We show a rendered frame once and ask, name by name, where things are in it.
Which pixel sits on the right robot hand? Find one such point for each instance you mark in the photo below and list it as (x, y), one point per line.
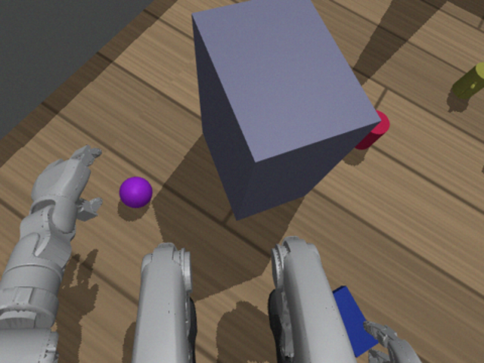
(400, 351)

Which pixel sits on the right robot foot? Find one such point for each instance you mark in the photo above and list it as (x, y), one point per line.
(276, 328)

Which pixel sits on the left robot hand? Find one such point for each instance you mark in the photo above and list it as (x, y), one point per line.
(68, 179)

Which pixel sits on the left robot arm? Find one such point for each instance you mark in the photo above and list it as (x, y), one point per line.
(31, 281)

